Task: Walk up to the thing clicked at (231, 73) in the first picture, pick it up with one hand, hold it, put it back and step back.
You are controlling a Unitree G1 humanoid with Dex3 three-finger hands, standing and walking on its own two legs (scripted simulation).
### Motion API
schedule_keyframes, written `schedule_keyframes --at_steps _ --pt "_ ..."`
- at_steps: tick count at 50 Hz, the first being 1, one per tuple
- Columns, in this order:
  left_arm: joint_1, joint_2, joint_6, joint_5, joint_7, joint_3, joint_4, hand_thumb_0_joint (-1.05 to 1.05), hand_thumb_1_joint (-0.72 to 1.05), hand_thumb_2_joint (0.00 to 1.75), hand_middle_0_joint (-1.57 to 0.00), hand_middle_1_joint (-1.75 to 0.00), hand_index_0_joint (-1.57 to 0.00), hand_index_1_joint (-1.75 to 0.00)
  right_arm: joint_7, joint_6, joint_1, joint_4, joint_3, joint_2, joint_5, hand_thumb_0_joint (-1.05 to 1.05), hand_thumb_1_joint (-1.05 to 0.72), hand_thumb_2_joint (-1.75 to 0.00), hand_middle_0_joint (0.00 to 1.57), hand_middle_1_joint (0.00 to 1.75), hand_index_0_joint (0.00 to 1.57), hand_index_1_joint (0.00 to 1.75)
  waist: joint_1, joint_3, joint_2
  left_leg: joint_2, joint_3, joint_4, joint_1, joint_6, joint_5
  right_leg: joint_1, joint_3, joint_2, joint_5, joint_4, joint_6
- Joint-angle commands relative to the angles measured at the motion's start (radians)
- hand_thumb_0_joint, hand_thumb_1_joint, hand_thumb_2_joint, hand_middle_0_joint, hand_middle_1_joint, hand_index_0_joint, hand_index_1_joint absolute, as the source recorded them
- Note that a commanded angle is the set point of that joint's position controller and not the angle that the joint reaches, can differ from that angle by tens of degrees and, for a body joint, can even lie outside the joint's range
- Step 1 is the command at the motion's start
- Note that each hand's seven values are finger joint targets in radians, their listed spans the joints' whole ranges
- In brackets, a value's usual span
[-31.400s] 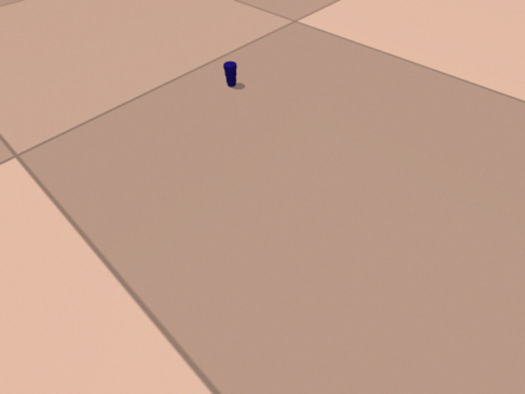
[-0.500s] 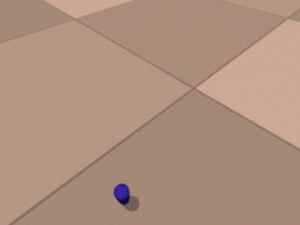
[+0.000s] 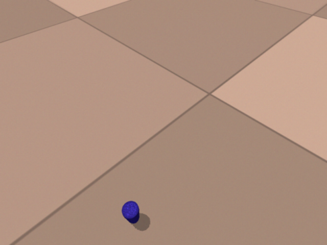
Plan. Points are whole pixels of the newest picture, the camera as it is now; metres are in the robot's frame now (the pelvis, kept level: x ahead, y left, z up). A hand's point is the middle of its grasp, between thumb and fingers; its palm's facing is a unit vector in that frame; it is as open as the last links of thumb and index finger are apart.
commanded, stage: stand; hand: left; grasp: from the side
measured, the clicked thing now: (132, 214) +0.40 +0.20 -0.71
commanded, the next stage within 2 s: step back in 0.58 s
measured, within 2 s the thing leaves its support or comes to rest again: neither
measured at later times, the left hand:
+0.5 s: hand out of the picture +0.09 +0.25 -0.16, palm faces -0.01 -0.94 -0.34, open 7.4 cm
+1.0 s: hand out of the picture +0.06 +0.28 -0.18, palm faces -0.01 -0.91 -0.41, open 7.4 cm
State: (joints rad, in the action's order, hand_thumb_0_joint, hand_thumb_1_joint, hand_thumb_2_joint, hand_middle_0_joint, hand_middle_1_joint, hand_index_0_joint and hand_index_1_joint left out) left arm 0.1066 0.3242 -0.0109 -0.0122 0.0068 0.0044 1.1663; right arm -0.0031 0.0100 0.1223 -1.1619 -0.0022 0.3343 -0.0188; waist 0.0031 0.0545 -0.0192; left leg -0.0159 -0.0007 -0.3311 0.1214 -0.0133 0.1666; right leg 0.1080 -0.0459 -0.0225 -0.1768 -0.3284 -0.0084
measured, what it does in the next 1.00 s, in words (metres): lifts its right foot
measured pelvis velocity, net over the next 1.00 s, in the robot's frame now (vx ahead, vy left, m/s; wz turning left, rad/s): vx -0.06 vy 0.00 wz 0.02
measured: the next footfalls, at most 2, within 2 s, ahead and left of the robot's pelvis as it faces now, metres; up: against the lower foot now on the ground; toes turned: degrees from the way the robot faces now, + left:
right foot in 1.12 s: -0.09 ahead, -0.12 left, +0.00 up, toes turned +0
left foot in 1.60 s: -0.15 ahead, +0.12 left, +0.00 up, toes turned +3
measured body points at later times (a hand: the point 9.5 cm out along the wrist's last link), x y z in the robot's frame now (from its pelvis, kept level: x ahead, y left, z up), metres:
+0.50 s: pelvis +0.01 +0.00 +0.00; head +0.02 +0.00 +0.45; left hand +0.09 +0.30 -0.13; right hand +0.09 -0.29 -0.14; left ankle +0.01 +0.13 -0.75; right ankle +0.00 -0.12 -0.75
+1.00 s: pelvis -0.06 +0.00 -0.03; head +0.01 +0.00 +0.41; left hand +0.06 +0.33 -0.15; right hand +0.05 -0.31 -0.16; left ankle +0.01 +0.13 -0.75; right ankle -0.04 -0.12 -0.72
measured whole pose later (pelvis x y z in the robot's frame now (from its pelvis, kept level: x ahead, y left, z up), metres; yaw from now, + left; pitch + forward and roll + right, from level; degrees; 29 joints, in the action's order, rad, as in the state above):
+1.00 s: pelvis -0.06 +0.00 -0.03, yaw +1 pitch -2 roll -1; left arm 0.06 0.40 0.05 0.00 0.00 0.07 0.96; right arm -0.03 -0.05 0.07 -0.95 -0.06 0.39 -0.02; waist 0.02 0.19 -0.02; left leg -0.01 -0.02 -0.70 0.41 0.02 0.26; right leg 0.42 0.02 0.03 -0.49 -0.92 0.04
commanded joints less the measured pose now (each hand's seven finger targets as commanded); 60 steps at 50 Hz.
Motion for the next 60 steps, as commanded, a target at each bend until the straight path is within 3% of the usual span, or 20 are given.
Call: schedule_keyframes --at_steps 1,6,12,28,29,33,37,42,44,46,47,48,50,53,55,56,57,58,59,60 --pt "-0.033 0.208 -0.027 -0.002 0.013 0.035 -0.058 0.00 0.90 0.90 -0.20 -0.30 -0.20 -0.30 0.019 0.018 -0.032 0.055 -0.034 0.198 0.003 0.00 -0.90 -0.90 0.20 0.30 0.20 0.30 -0.006 -0.074 0.019 -0.108 -0.093 0.055 -0.004 0.028 -0.133 -0.023 0.103 -0.117 0.134 0.061 0.016" --pt "-0.035 0.211 -0.025 -0.001 0.012 0.038 -0.057 0.00 0.90 0.90 -0.20 -0.30 -0.20 -0.30 0.019 0.016 -0.041 0.055 -0.035 0.201 0.003 0.00 -0.90 -0.90 0.20 0.30 0.20 0.30 -0.007 -0.058 0.024 -0.107 -0.095 0.067 -0.005 0.025 -0.089 -0.010 0.102 -0.113 0.084 0.074 0.014" --pt "-0.036 0.209 -0.026 0.001 0.012 0.038 -0.062 0.00 0.90 0.90 -0.20 -0.30 -0.20 -0.30 0.020 0.021 -0.041 0.057 -0.033 0.204 0.006 0.00 -0.90 -0.90 0.20 0.30 0.20 0.30 -0.006 -0.097 0.009 -0.115 -0.089 0.052 -0.033 0.027 -0.200 -0.050 0.100 -0.121 0.206 0.053 0.018" --pt "-0.038 0.216 -0.024 0.001 0.010 0.042 -0.066 0.00 0.90 0.90 -0.20 -0.30 -0.20 -0.30 0.020 0.022 -0.053 0.066 -0.034 0.214 0.006 0.00 -0.90 -0.90 0.20 0.30 0.20 0.30 -0.005 -0.086 0.012 -0.118 -0.089 0.062 -0.037 0.027 -0.185 -0.051 0.098 -0.122 0.183 0.063 0.021" --pt "-0.043 0.289 -0.014 0.024 0.013 0.086 -0.098 0.00 0.90 0.90 -0.20 -0.30 -0.20 -0.30 0.012 0.002 -0.082 0.094 -0.059 0.272 0.016 0.00 -0.90 -0.90 0.20 0.30 0.20 0.30 0.002 0.027 0.021 -0.095 -0.103 -0.042 0.055 0.055 -0.315 0.031 0.111 -0.107 0.316 -0.025 0.030" --pt "-0.018 0.268 -0.002 0.024 0.019 0.096 -0.148 0.00 0.90 0.90 -0.20 -0.30 -0.20 -0.30 0.007 -0.016 -0.052 0.140 -0.069 0.252 0.029 0.00 -0.90 -0.90 0.20 0.30 0.20 0.30 0.010 -0.090 0.024 -0.094 -0.093 -0.133 0.050 0.085 -0.358 0.008 0.096 -0.104 0.328 -0.113 0.071" --pt "-0.041 0.267 0.014 0.014 0.015 0.099 -0.208 0.00 0.90 0.90 -0.20 -0.30 -0.20 -0.30 0.002 -0.032 -0.047 0.183 -0.089 0.268 0.026 0.00 -0.90 -0.90 0.20 0.30 0.20 0.30 0.017 -0.146 0.014 -0.079 -0.101 -0.211 0.076 0.111 -0.236 0.062 0.133 -0.127 0.214 -0.170 0.119" --pt "-0.041 0.276 0.032 0.004 0.010 0.105 -0.255 0.00 0.90 0.90 -0.20 -0.30 -0.20 -0.30 -0.006 -0.045 -0.047 0.239 -0.104 0.279 0.019 0.00 -0.90 -0.90 0.20 0.30 0.20 0.30 0.015 -0.133 0.015 -0.092 -0.163 -0.246 0.145 0.161 -0.120 0.153 0.133 -0.105 0.067 -0.273 0.133" --pt "-0.033 0.266 0.037 0.002 0.007 0.106 -0.262 0.00 0.90 0.90 -0.20 -0.30 -0.20 -0.30 -0.009 -0.047 -0.048 0.254 -0.113 0.293 0.017 0.00 -0.90 -0.90 0.20 0.30 0.20 0.30 0.013 -0.110 -0.022 -0.126 -0.221 -0.206 0.207 0.188 -0.046 0.180 0.112 -0.064 -0.073 -0.341 0.127" --pt "0.004 0.242 0.043 0.000 0.003 0.105 -0.263 0.00 0.90 0.90 -0.20 -0.30 -0.20 -0.30 -0.008 -0.042 -0.063 0.283 -0.125 0.343 0.002 0.00 -0.90 -0.90 0.20 0.30 0.20 0.30 0.014 -0.118 -0.163 -0.262 -0.361 -0.051 0.281 0.272 -0.103 0.144 0.028 0.068 -0.270 -0.583 0.069" --pt "0.040 0.240 0.047 0.001 0.004 0.110 -0.254 0.00 0.90 0.90 -0.20 -0.30 -0.20 -0.30 -0.004 -0.037 -0.076 0.295 -0.129 0.358 -0.003 0.00 -0.90 -0.90 0.20 0.30 0.20 0.30 0.005 -0.136 -0.183 -0.322 -0.440 -0.022 0.289 0.318 -0.131 0.158 0.067 0.085 -0.379 -0.711 0.054" --pt "0.049 0.243 0.052 0.002 0.003 0.112 -0.261 0.00 0.90 0.90 -0.20 -0.30 -0.20 -0.30 0.001 -0.033 -0.078 0.316 -0.130 0.358 -0.012 0.00 -0.90 -0.90 0.20 0.30 0.20 0.30 0.007 -0.143 -0.161 -0.332 -0.432 -0.034 0.279 0.333 -0.142 0.186 0.106 0.076 -0.429 -0.779 0.054" --pt "0.067 0.239 0.053 0.009 0.002 0.118 -0.261 0.00 0.90 0.90 -0.20 -0.30 -0.20 -0.30 0.007 -0.031 -0.112 0.341 -0.121 0.328 -0.012 0.00 -0.90 -0.90 0.20 0.30 0.20 0.30 -0.019 -0.129 -0.148 -0.291 -0.326 -0.082 0.301 0.304 -0.155 0.200 0.121 0.065 -0.403 -0.830 0.057" --pt "0.136 0.225 0.039 0.004 0.007 0.123 -0.257 0.00 0.90 0.90 -0.20 -0.30 -0.20 -0.30 0.015 -0.040 -0.118 0.355 -0.113 0.300 -0.012 0.00 -0.90 -0.90 0.20 0.30 0.20 0.30 -0.061 -0.144 -0.157 -0.237 -0.244 -0.210 0.207 0.243 -0.228 0.186 0.088 0.028 -0.327 -0.536 0.046" --pt "0.170 0.222 0.013 -0.011 0.019 0.129 -0.249 0.00 0.90 0.90 -0.20 -0.30 -0.20 -0.30 0.016 -0.058 -0.116 0.347 -0.099 0.266 0.008 0.00 -0.90 -0.90 0.20 0.30 0.20 0.30 -0.073 -0.118 -0.061 -0.117 -0.158 -0.379 0.213 0.145 -0.176 0.071 0.124 -0.011 -0.039 -0.072 0.012" --pt "0.140 0.294 0.006 -0.022 0.028 0.143 -0.259 0.00 0.90 0.90 -0.20 -0.30 -0.20 -0.30 0.018 -0.063 -0.080 0.343 -0.086 0.228 0.023 0.00 -0.90 -0.90 0.20 0.30 0.20 0.30 -0.033 -0.069 0.109 -0.006 -0.119 -0.525 0.369 0.083 0.010 -0.001 0.321 -0.097 0.206 -0.065 0.000" --pt "0.104 0.358 0.003 -0.023 0.029 0.158 -0.289 0.00 0.90 0.90 -0.20 -0.30 -0.20 -0.30 0.027 -0.065 -0.047 0.352 -0.068 0.186 0.023 0.00 -0.90 -0.90 0.20 0.30 0.20 0.30 -0.007 -0.019 0.263 0.118 -0.106 -0.608 0.579 0.033 0.377 -0.062 0.474 -0.211 0.440 -0.104 0.049" --pt "0.066 0.360 0.006 -0.026 0.028 0.156 -0.318 0.00 0.90 0.90 -0.20 -0.30 -0.20 -0.30 0.037 -0.072 -0.022 0.337 -0.072 0.210 0.018 0.00 -0.90 -0.90 0.20 0.30 0.20 0.30 0.008 -0.008 0.176 0.118 -0.166 -0.703 0.522 0.028 0.417 0.043 0.431 -0.275 0.496 -0.102 0.136" --pt "0.050 0.402 -0.002 -0.037 0.035 0.164 -0.347 0.00 0.90 0.90 -0.20 -0.30 -0.20 -0.30 0.042 -0.072 -0.045 0.338 -0.088 0.231 0.015 0.00 -0.90 -0.90 0.20 0.30 0.20 0.30 -0.029 -0.044 0.217 0.113 -0.205 -0.820 0.459 0.042 0.445 0.150 0.573 -0.367 0.448 -0.070 0.243" --pt "0.023 0.372 -0.007 -0.031 0.037 0.162 -0.357 0.00 0.90 0.90 -0.20 -0.30 -0.20 -0.30 0.040 -0.066 -0.055 0.333 -0.103 0.267 0.015 0.00 -0.90 -0.90 0.20 0.30 0.20 0.30 -0.018 -0.024 0.180 0.107 -0.235 -0.878 0.429 0.036 0.392 0.210 0.525 -0.336 0.370 -0.055 0.235"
